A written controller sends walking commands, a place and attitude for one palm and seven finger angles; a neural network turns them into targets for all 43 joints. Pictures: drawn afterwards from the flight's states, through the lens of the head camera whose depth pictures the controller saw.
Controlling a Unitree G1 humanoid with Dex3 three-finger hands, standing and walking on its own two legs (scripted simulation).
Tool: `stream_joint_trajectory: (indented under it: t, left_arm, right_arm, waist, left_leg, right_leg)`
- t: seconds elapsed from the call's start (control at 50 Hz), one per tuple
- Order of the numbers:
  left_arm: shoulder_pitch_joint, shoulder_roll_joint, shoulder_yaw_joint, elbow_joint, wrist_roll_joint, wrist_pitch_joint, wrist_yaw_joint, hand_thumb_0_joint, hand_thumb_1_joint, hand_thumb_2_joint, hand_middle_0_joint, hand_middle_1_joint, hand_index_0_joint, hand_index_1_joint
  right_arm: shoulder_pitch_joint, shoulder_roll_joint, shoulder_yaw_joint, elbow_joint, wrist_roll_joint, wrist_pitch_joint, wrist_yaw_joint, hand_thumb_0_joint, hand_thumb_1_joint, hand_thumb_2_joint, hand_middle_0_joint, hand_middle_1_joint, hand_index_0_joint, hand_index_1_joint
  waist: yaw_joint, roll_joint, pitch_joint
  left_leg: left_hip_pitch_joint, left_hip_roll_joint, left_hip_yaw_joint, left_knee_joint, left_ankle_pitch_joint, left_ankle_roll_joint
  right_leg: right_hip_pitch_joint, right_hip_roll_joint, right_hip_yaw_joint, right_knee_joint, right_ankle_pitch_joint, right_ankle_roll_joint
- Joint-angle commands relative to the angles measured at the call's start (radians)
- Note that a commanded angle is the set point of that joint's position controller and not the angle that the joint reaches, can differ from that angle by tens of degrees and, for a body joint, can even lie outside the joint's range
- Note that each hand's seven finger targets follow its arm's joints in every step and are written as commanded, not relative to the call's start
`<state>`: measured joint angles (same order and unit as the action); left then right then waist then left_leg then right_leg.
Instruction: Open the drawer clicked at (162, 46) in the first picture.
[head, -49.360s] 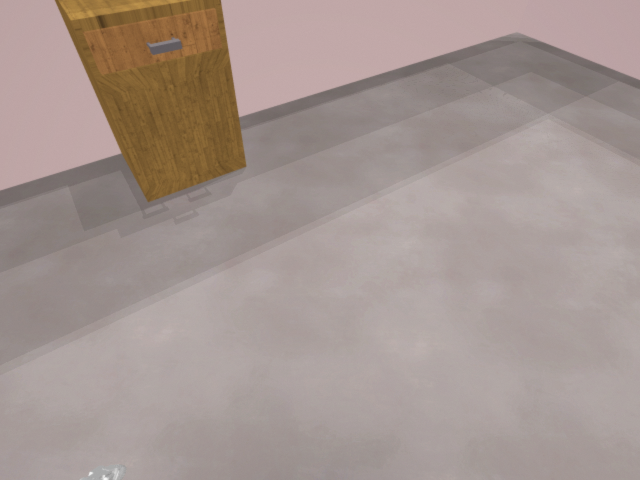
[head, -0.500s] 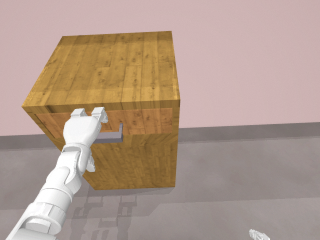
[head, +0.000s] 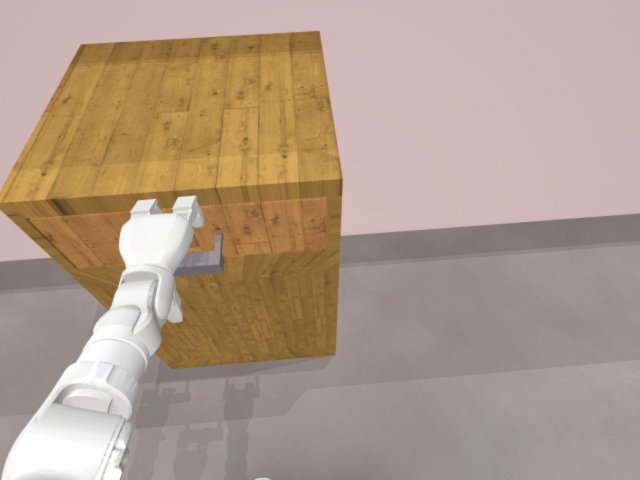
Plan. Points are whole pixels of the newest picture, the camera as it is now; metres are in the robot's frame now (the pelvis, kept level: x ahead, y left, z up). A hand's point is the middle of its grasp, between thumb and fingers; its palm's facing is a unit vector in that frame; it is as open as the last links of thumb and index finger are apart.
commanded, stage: move the hooked fingers above the handle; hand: left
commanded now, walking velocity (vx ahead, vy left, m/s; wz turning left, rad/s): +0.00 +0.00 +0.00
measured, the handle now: (190, 252) +0.47 +0.22 -0.07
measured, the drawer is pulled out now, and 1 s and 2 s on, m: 0.00 0.00 0.00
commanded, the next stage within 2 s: lower the fingers behind the handle in 0.78 s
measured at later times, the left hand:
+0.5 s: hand (175, 257) +0.42 +0.21 +0.00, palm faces -0.02 -0.03 -1.00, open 13.8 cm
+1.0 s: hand (171, 261) +0.42 +0.22 +0.00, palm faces -0.02 -0.01 -1.00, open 13.8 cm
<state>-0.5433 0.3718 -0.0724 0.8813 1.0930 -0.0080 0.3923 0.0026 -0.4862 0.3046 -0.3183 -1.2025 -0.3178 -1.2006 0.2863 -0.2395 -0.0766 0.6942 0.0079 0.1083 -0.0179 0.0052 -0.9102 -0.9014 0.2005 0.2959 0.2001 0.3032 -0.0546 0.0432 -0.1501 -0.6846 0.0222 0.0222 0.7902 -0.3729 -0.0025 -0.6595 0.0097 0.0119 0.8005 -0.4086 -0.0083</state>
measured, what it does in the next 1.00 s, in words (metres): stands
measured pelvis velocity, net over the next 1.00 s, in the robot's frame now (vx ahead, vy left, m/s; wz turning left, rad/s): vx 0.00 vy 0.01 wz -0.01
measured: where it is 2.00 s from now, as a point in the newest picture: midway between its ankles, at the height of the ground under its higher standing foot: outside the picture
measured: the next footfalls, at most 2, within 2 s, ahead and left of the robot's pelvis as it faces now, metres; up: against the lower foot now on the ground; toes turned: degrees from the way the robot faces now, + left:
none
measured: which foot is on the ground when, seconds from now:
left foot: down 0.00-1.00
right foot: down 0.00-1.00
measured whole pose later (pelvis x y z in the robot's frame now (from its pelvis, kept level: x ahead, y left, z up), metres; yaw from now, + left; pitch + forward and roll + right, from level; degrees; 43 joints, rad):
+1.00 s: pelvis +0.00 +0.01 +0.00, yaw -1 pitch +16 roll +0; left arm -0.58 0.34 -0.08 0.93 1.11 0.04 0.44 0.00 -0.49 0.30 -0.32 -1.20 -0.32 -1.20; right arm 0.29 -0.23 -0.07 0.68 0.00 0.11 -0.01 0.00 -0.91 -0.90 0.20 0.30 0.20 0.30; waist -0.06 0.04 -0.16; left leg -0.73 0.02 0.03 0.83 -0.39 0.01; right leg -0.70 0.01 0.02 0.82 -0.41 0.01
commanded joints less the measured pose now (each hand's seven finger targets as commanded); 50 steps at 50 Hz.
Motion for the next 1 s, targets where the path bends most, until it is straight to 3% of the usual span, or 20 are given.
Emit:
stream_joint_trajectory:
  t: [0.0, 0.04, 0.1, 0.12, 0.14, 0.2, 0.3, 0.32, 0.38, 0.42, 0.44, 0.5, 0.54, 0.56, 0.62, 0.64, 0.7, 0.88, 0.92, 0.98]
  left_arm:
    - [-0.398, 0.194, 0.057, -0.161, 0.004, -0.011, 0.045, 0.000, -0.500, 0.300, -0.300, -1.200, -0.300, -1.200]
    - [-0.425, 0.232, 0.088, -0.149, 0.010, -0.023, 0.051, 0.000, -0.500, 0.300, -0.300, -1.200, -0.300, -1.200]
    - [-0.436, 0.236, 0.095, -0.149, 0.017, -0.029, 0.068, 0.000, -0.500, 0.300, -0.300, -1.200, -0.300, -1.200]
    - [-0.428, 0.260, 0.123, -0.163, 0.016, -0.032, 0.074, 0.000, -0.500, 0.300, -0.300, -1.200, -0.300, -1.200]
    - [-0.427, 0.246, 0.110, -0.163, 0.020, -0.028, 0.080, 0.000, -0.500, 0.300, -0.300, -1.200, -0.300, -1.200]
    - [-0.420, 0.213, 0.086, -0.134, 0.019, -0.001, 0.091, 0.000, -0.500, 0.300, -0.300, -1.200, -0.300, -1.200]
    - [-0.422, 0.165, 0.047, -0.155, 0.003, 0.027, 0.075, 0.000, -0.500, 0.300, -0.300, -1.200, -0.300, -1.200]
    - [-0.437, 0.164, 0.045, -0.140, -0.002, 0.029, 0.071, 0.000, -0.500, 0.300, -0.300, -1.200, -0.300, -1.200]
    - [-0.416, 0.214, 0.080, -0.159, 0.009, 0.019, 0.068, 0.000, -0.500, 0.300, -0.300, -1.200, -0.300, -1.200]
    - [-0.428, 0.177, 0.056, -0.174, 0.008, 0.012, 0.071, 0.000, -0.500, 0.300, -0.300, -1.200, -0.300, -1.200]
    - [-0.430, 0.205, 0.078, -0.167, 0.019, 0.010, 0.077, 0.000, -0.500, 0.300, -0.300, -1.200, -0.300, -1.200]
    - [-0.406, 0.177, 0.059, -0.140, 0.017, 0.026, 0.081, 0.000, -0.500, 0.300, -0.300, -1.200, -0.300, -1.200]
    - [-0.399, 0.195, 0.074, -0.146, 0.016, 0.029, 0.081, 0.000, -0.500, 0.300, -0.300, -1.200, -0.300, -1.200]
    - [-0.390, 0.198, 0.074, -0.133, 0.011, 0.035, 0.078, 0.000, -0.500, 0.300, -0.300, -1.200, -0.300, -1.200]
    - [-0.449, 0.150, 0.028, -0.145, 0.007, 0.032, 0.066, 0.000, -0.500, 0.300, -0.300, -1.200, -0.300, -1.200]
    - [-0.442, 0.173, 0.044, -0.158, 0.013, 0.025, 0.064, 0.000, -0.500, 0.300, -0.300, -1.200, -0.300, -1.200]
    - [-0.465, 0.100, -0.010, -0.201, 0.004, 0.010, 0.059, 0.000, -0.500, 0.300, -0.300, -1.200, -0.300, -1.200]
    - [-0.421, 0.209, 0.081, -0.135, 0.026, 0.047, 0.093, 0.000, -0.500, 0.300, -0.300, -1.200, -0.300, -1.200]
    - [-0.389, 0.178, 0.066, -0.131, 0.017, 0.050, 0.085, 0.000, -0.500, 0.300, -0.300, -1.200, -0.300, -1.200]
    - [-0.396, 0.155, 0.033, -0.105, 0.012, 0.046, 0.062, 0.000, -0.500, 0.300, -0.300, -1.200, -0.300, -1.200]
  right_arm:
    - [0.063, -0.135, -0.049, -0.090, -0.008, -0.031, -0.009, 0.000, -0.900, -0.900, 0.200, 0.300, 0.200, 0.300]
    - [0.074, -0.137, -0.050, -0.082, -0.010, -0.030, -0.010, 0.000, -0.900, -0.900, 0.200, 0.300, 0.200, 0.300]
    - [0.082, -0.136, -0.053, -0.081, -0.014, -0.029, -0.009, 0.000, -0.900, -0.900, 0.200, 0.300, 0.200, 0.300]
    - [0.080, -0.136, -0.053, -0.083, -0.018, -0.029, -0.007, 0.000, -0.900, -0.900, 0.200, 0.300, 0.200, 0.300]
    - [0.082, -0.135, -0.055, -0.087, -0.015, -0.026, -0.005, 0.000, -0.900, -0.900, 0.200, 0.300, 0.200, 0.300]
    - [0.084, -0.138, -0.055, -0.082, -0.015, -0.022, -0.001, 0.000, -0.900, -0.900, 0.200, 0.300, 0.200, 0.300]
    - [0.085, -0.141, -0.058, -0.087, -0.011, -0.019, 0.001, 0.000, -0.900, -0.900, 0.200, 0.300, 0.200, 0.300]
    - [0.084, -0.141, -0.054, -0.084, -0.011, -0.018, -0.001, 0.000, -0.900, -0.900, 0.200, 0.300, 0.200, 0.300]
    - [0.080, -0.142, -0.049, -0.091, -0.009, -0.015, -0.007, 0.000, -0.900, -0.900, 0.200, 0.300, 0.200, 0.300]
    - [0.071, -0.138, -0.049, -0.095, -0.012, -0.018, -0.007, 0.000, -0.900, -0.900, 0.200, 0.300, 0.200, 0.300]
    - [0.072, -0.139, -0.051, -0.090, -0.010, -0.018, -0.007, 0.000, -0.900, -0.900, 0.200, 0.300, 0.200, 0.300]
    - [0.069, -0.136, -0.048, -0.095, -0.010, -0.019, -0.004, 0.000, -0.900, -0.900, 0.200, 0.300, 0.200, 0.300]
    - [0.064, -0.138, -0.048, -0.101, -0.008, -0.018, -0.004, 0.000, -0.900, -0.900, 0.200, 0.300, 0.200, 0.300]
    - [0.065, -0.138, -0.045, -0.103, -0.007, -0.018, -0.005, 0.000, -0.900, -0.900, 0.200, 0.300, 0.200, 0.300]
    - [0.063, -0.137, -0.046, -0.099, -0.008, -0.023, -0.007, 0.000, -0.900, -0.900, 0.200, 0.300, 0.200, 0.300]
    - [0.064, -0.139, -0.047, -0.100, -0.006, -0.023, -0.006, 0.000, -0.900, -0.900, 0.200, 0.300, 0.200, 0.300]
    - [0.069, -0.133, -0.054, -0.096, -0.013, -0.028, -0.004, 0.000, -0.900, -0.900, 0.200, 0.300, 0.200, 0.300]
    - [0.053, -0.135, -0.042, -0.099, -0.011, -0.016, -0.005, 0.000, -0.900, -0.900, 0.200, 0.300, 0.200, 0.300]
    - [0.054, -0.131, -0.043, -0.105, -0.012, -0.019, -0.003, 0.000, -0.900, -0.900, 0.200, 0.300, 0.200, 0.300]
    - [0.062, -0.136, -0.042, -0.100, -0.009, -0.021, -0.009, 0.000, -0.900, -0.900, 0.200, 0.300, 0.200, 0.300]
  waist:
    - [-0.019, -0.027, -0.343]
    - [-0.021, -0.046, -0.368]
    - [-0.016, -0.017, -0.381]
    - [0.001, 0.008, -0.411]
    - [-0.007, 0.004, -0.429]
    - [-0.017, -0.007, -0.378]
    - [-0.020, -0.009, -0.383]
    - [-0.029, -0.017, -0.364]
    - [-0.008, -0.018, -0.368]
    - [-0.015, -0.002, -0.359]
    - [-0.012, -0.006, -0.353]
    - [-0.010, -0.017, -0.322]
    - [-0.002, -0.009, -0.360]
    - [-0.003, -0.020, -0.323]
    - [-0.030, -0.026, -0.312]
    - [-0.017, -0.015, -0.339]
    - [-0.030, 0.006, -0.366]
    - [-0.001, -0.031, -0.333]
    - [0.005, -0.021, -0.364]
    - [-0.021, -0.056, -0.315]
  left_leg:
    - [0.212, -0.048, 0.030, -0.026, 0.351, 0.047]
    - [0.189, -0.047, 0.023, -0.013, 0.346, 0.048]
    - [0.185, -0.046, 0.023, -0.002, 0.346, 0.046]
    - [0.195, -0.046, 0.021, 0.000, 0.375, 0.044]
    - [0.209, -0.046, 0.023, 0.005, 0.380, 0.045]
    - [0.203, -0.040, 0.020, -0.005, 0.365, 0.042]
    - [0.250, -0.034, 0.016, -0.024, 0.374, 0.042]
    - [0.248, -0.032, 0.009, -0.030, 0.363, 0.042]
    - [0.245, -0.034, 0.009, -0.040, 0.358, 0.042]
    - [0.259, -0.032, 0.007, -0.039, 0.364, 0.041]
    - [0.261, -0.029, 0.007, -0.040, 0.362, 0.040]
    - [0.240, -0.033, 0.013, -0.046, 0.333, 0.041]
    - [0.255, -0.035, 0.014, -0.045, 0.343, 0.040]
    - [0.236, -0.036, 0.014, -0.050, 0.327, 0.041]
    - [0.251, -0.032, 0.006, -0.049, 0.317, 0.042]
    - [0.267, -0.030, 0.003, -0.049, 0.329, 0.039]
    - [0.307, -0.028, -0.002, -0.031, 0.360, 0.038]
    - [0.212, -0.041, 0.015, -0.035, 0.328, 0.042]
    - [0.220, -0.042, 0.015, -0.030, 0.351, 0.041]
    - [0.193, -0.040, 0.017, -0.026, 0.310, 0.044]
  right_leg:
    - [0.120, 0.033, -0.016, -0.087, 0.408, -0.028]
    - [0.115, 0.033, -0.013, -0.072, 0.402, -0.025]
    - [0.100, 0.035, -0.015, -0.060, 0.392, -0.029]
    - [0.109, 0.037, -0.021, -0.047, 0.402, -0.034]
    - [0.105, 0.040, -0.018, -0.049, 0.409, -0.031]
    - [0.077, 0.045, -0.032, -0.054, 0.378, -0.033]
    - [0.080, 0.047, -0.036, -0.072, 0.364, -0.034]
    - [0.072, 0.046, -0.041, -0.076, 0.345, -0.034]
    - [0.090, 0.045, -0.036, -0.078, 0.342, -0.034]
    - [0.077, 0.044, -0.041, -0.079, 0.335, -0.037]
    - [0.065, 0.046, -0.041, -0.077, 0.329, -0.036]
    - [0.070, 0.046, -0.043, -0.086, 0.312, -0.037]
    - [0.084, 0.045, -0.037, -0.083, 0.321, -0.036]
    - [0.086, 0.045, -0.040, -0.088, 0.315, -0.037]
    - [0.057, 0.044, -0.044, -0.092, 0.292, -0.037]
    - [0.054, 0.044, -0.043, -0.085, 0.294, -0.036]
    - [0.038, 0.045, -0.045, -0.080, 0.311, -0.036]
    - [0.088, 0.045, -0.035, -0.076, 0.330, -0.035]
    - [0.105, 0.045, -0.036, -0.070, 0.354, -0.037]
    - [0.075, 0.042, -0.030, -0.080, 0.333, -0.030]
